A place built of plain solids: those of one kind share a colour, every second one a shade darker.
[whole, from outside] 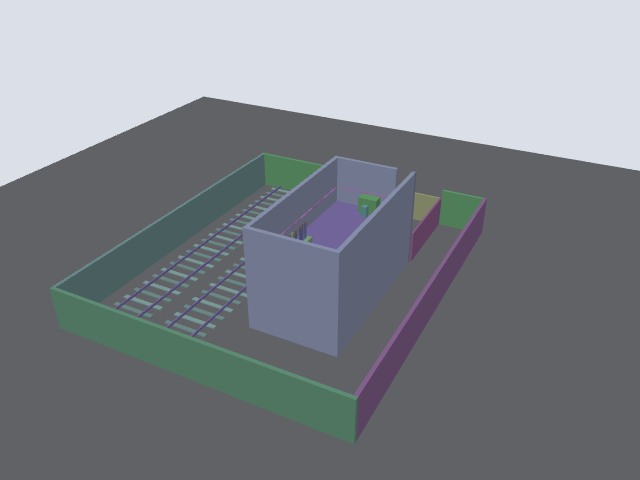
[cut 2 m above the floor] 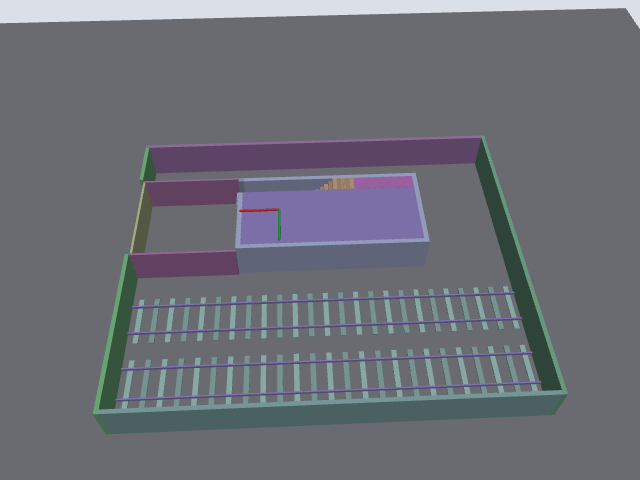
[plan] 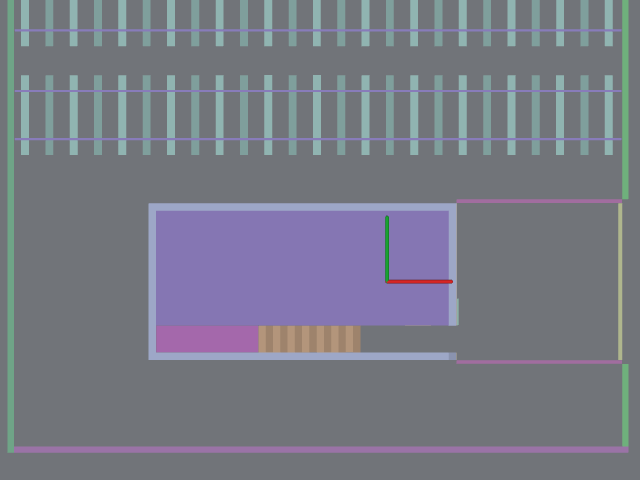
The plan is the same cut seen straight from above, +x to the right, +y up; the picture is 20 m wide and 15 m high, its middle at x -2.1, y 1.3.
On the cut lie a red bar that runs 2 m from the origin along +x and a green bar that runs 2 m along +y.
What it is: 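A railway signal box with its stair inside, its base rendered, brick-red without and limewashed within; 9.1 x 4.4 m within the walls, the operating floor 3.00 m up, 2.7 m high; one straight flight of 15 risers of 0.200 m on goings of 0.228 m, 0.84 m clear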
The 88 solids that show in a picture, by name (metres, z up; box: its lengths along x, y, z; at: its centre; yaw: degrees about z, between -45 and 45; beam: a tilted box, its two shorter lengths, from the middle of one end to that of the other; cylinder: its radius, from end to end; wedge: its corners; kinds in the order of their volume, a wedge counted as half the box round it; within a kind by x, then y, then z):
{
 "upper_front_1": {"box": [9.15, 3.59, 3.05], "at": [-2.65, 0.42, 1.48]},
 "wall_1": {"box": [0.24, 4.91, 5.76], "at": [-7.34, 0.0, 2.83]},
 "wall_2": {"box": [9.15, 0.24, 5.76], "at": [-2.65, -2.33, 2.83]},
 "wall_3": {"box": [9.15, 0.24, 5.76], "at": [-2.65, 2.33, 2.83]},
 "wall_4": {"box": [0.24, 0.24, 5.76], "at": [2.04, -2.33, 2.83]},
 "wall_5": {"box": [0.24, 3.83, 5.76], "at": [2.04, 0.54, 2.83]},
 "bound_back_1": {"box": [19.21, 0.2, 2.45], "at": [-2.06, -5.25, 1.18]},
 "bound_line_1": {"box": [19.01, 0.2, 2.45], "at": [-2.16, 10.75, 1.18]},
 "upper_head_1": {"box": [3.2, 0.84, 3.05], "at": [-5.62, -1.79, 1.48]},
 "bound_end_1": {"box": [0.2, 16.21, 2.45], "at": [-11.76, 2.75, 1.18]},
 "bound_near_1": {"box": [0.2, 2.58, 2.45], "at": [7.44, -3.86, 1.18]},
 "bound_near_2": {"box": [0.2, 8.28, 2.45], "at": [7.44, 6.71, 1.18]},
 "step_1": {"box": [0.23, 0.84, 2.85], "at": [-3.91, -1.79, 1.38]},
 "step_2": {"box": [0.23, 0.84, 2.65], "at": [-3.68, -1.79, 1.28]},
 "step_3": {"box": [0.23, 0.84, 2.45], "at": [-3.46, -1.79, 1.18]},
 "step_4": {"box": [0.23, 0.84, 2.25], "at": [-3.23, -1.79, 1.08]},
 "step_5": {"box": [0.23, 0.84, 2.05], "at": [-3.0, -1.79, 0.98]},
 "step_6": {"box": [0.23, 0.84, 1.85], "at": [-2.77, -1.79, 0.88]},
 "step_7": {"box": [0.23, 0.84, 1.65], "at": [-2.55, -1.79, 0.78]},
 "step_8": {"box": [0.23, 0.84, 1.45], "at": [-2.32, -1.79, 0.68]},
 "step_9": {"box": [0.23, 0.84, 1.25], "at": [-2.09, -1.79, 0.58]},
 "step_10": {"box": [0.23, 0.84, 1.05], "at": [-1.86, -1.79, 0.48]},
 "step_11": {"box": [0.23, 0.84, 0.85], "at": [-1.64, -1.79, 0.38]},
 "step_12": {"box": [0.23, 0.84, 0.65], "at": [-1.41, -1.79, 0.28]},
 "step_13": {"box": [0.23, 0.84, 0.45], "at": [-1.18, -1.79, 0.18]},
 "step_14": {"box": [0.23, 0.84, 0.25], "at": [-0.95, -1.79, 0.08]},
 "sleeper_1": {"box": [0.25, 2.5, 0.11], "at": [-11.32, 5.2, 0.01]},
 "sleeper_2": {"box": [0.25, 2.5, 0.11], "at": [-11.32, 8.6, 0.01]},
 "sleeper_3": {"box": [0.25, 2.5, 0.11], "at": [-10.56, 5.2, 0.01]},
 "sleeper_4": {"box": [0.25, 2.5, 0.11], "at": [-10.56, 8.6, 0.01]},
 "sleeper_5": {"box": [0.25, 2.5, 0.11], "at": [-9.8, 5.2, 0.01]},
 "sleeper_6": {"box": [0.25, 2.5, 0.11], "at": [-9.8, 8.6, 0.01]},
 "sleeper_7": {"box": [0.25, 2.5, 0.11], "at": [-9.04, 5.2, 0.01]},
 "sleeper_8": {"box": [0.25, 2.5, 0.11], "at": [-9.04, 8.6, 0.01]},
 "sleeper_9": {"box": [0.25, 2.5, 0.11], "at": [-8.28, 5.2, 0.01]},
 "sleeper_10": {"box": [0.25, 2.5, 0.11], "at": [-8.28, 8.6, 0.01]},
 "sleeper_11": {"box": [0.25, 2.5, 0.11], "at": [-7.52, 5.2, 0.01]},
 "sleeper_12": {"box": [0.25, 2.5, 0.11], "at": [-7.52, 8.6, 0.01]},
 "sleeper_13": {"box": [0.25, 2.5, 0.11], "at": [-6.76, 5.2, 0.01]},
 "sleeper_14": {"box": [0.25, 2.5, 0.11], "at": [-6.76, 8.6, 0.01]},
 "sleeper_15": {"box": [0.25, 2.5, 0.11], "at": [-6.0, 5.2, 0.01]},
 "sleeper_16": {"box": [0.25, 2.5, 0.11], "at": [-6.0, 8.6, 0.01]},
 "sleeper_17": {"box": [0.25, 2.5, 0.11], "at": [-5.24, 5.2, 0.01]},
 "sleeper_18": {"box": [0.25, 2.5, 0.11], "at": [-5.24, 8.6, 0.01]},
 "sleeper_19": {"box": [0.25, 2.5, 0.11], "at": [-4.48, 5.2, 0.01]},
 "sleeper_20": {"box": [0.25, 2.5, 0.11], "at": [-4.48, 8.6, 0.01]},
 "sleeper_21": {"box": [0.25, 2.5, 0.11], "at": [-3.72, 5.2, 0.01]},
 "sleeper_22": {"box": [0.25, 2.5, 0.11], "at": [-3.72, 8.6, 0.01]},
 "sleeper_23": {"box": [0.25, 2.5, 0.11], "at": [-2.96, 5.2, 0.01]},
 "sleeper_24": {"box": [0.25, 2.5, 0.11], "at": [-2.96, 8.6, 0.01]},
 "sleeper_25": {"box": [0.25, 2.5, 0.11], "at": [-2.2, 5.2, 0.01]},
 "sleeper_26": {"box": [0.25, 2.5, 0.11], "at": [-2.2, 8.6, 0.01]},
 "sleeper_27": {"box": [0.25, 2.5, 0.11], "at": [-1.44, 5.2, 0.01]},
 "sleeper_28": {"box": [0.25, 2.5, 0.11], "at": [-1.44, 8.6, 0.01]},
 "sleeper_29": {"box": [0.25, 2.5, 0.11], "at": [-0.68, 5.2, 0.01]},
 "sleeper_30": {"box": [0.25, 2.5, 0.11], "at": [-0.68, 8.6, 0.01]},
 "sleeper_31": {"box": [0.25, 2.5, 0.11], "at": [0.08, 5.2, 0.01]},
 "sleeper_32": {"box": [0.25, 2.5, 0.11], "at": [0.08, 8.6, 0.01]},
 "sleeper_33": {"box": [0.25, 2.5, 0.11], "at": [0.84, 5.2, 0.01]},
 "sleeper_34": {"box": [0.25, 2.5, 0.11], "at": [0.84, 8.6, 0.01]},
 "sleeper_35": {"box": [0.25, 2.5, 0.11], "at": [1.6, 5.2, 0.01]},
 "sleeper_36": {"box": [0.25, 2.5, 0.11], "at": [1.6, 8.6, 0.01]},
 "sleeper_37": {"box": [0.25, 2.5, 0.11], "at": [2.36, 5.2, 0.01]},
 "sleeper_38": {"box": [0.25, 2.5, 0.11], "at": [2.36, 8.6, 0.01]},
 "sleeper_39": {"box": [0.25, 2.5, 0.11], "at": [3.12, 5.2, 0.01]},
 "sleeper_40": {"box": [0.25, 2.5, 0.11], "at": [3.12, 8.6, 0.01]},
 "sleeper_41": {"box": [0.25, 2.5, 0.11], "at": [3.88, 5.2, 0.01]},
 "sleeper_42": {"box": [0.25, 2.5, 0.11], "at": [3.88, 8.6, 0.01]},
 "sleeper_43": {"box": [0.25, 2.5, 0.11], "at": [4.64, 5.2, 0.01]},
 "sleeper_44": {"box": [0.25, 2.5, 0.11], "at": [4.64, 8.6, 0.01]},
 "sleeper_45": {"box": [0.25, 2.5, 0.11], "at": [5.4, 5.2, 0.01]},
 "sleeper_46": {"box": [0.25, 2.5, 0.11], "at": [5.4, 8.6, 0.01]},
 "sleeper_47": {"box": [0.25, 2.5, 0.11], "at": [6.16, 5.2, 0.01]},
 "sleeper_48": {"box": [0.25, 2.5, 0.11], "at": [6.16, 8.6, 0.01]},
 "sleeper_49": {"box": [0.25, 2.5, 0.11], "at": [6.92, 5.2, 0.01]},
 "sleeper_50": {"box": [0.25, 2.5, 0.11], "at": [6.92, 8.6, 0.01]},
 "fence_1": {"box": [5.18, 0.12, 1.95], "at": [4.75, -2.51, 0.93]},
 "fence_2": {"box": [5.18, 0.12, 1.95], "at": [4.75, 2.51, 0.93]},
 "fence_end_1": {"box": [0.12, 4.91, 1.95], "at": [7.28, 0.0, 0.93]},
 "rail_line_1": {"box": [18.97, 0.07, 0.15], "at": [-2.16, 4.45, 0.14]},
 "rail_line_2": {"box": [18.97, 0.07, 0.15], "at": [-2.16, 5.96, 0.14]},
 "rail_line_3": {"box": [18.97, 0.07, 0.15], "at": [-2.16, 7.85, 0.14]},
 "rail_line_4": {"box": [18.97, 0.07, 0.15], "at": [-2.16, 9.36, 0.14]},
 "desk_1": {"box": [0.62, 1.1, 0.95], "at": [1.51, -0.02, 3.43]},
 "lever_frame_1": {"box": [2.67, 0.34, 0.35], "at": [-4.37, 1.38, 3.13]},
 "skin_1": {"box": [0.02, 3.83, 3.95], "at": [2.17, 0.54, 1.93]},
 "stool_1": {"box": [0.32, 0.32, 0.67], "at": [0.9, -0.02, 3.29]},
 "win_board_1": {"box": [0.09, 2.85, 0.035], "at": [1.89, 0.48, 3.93]}
}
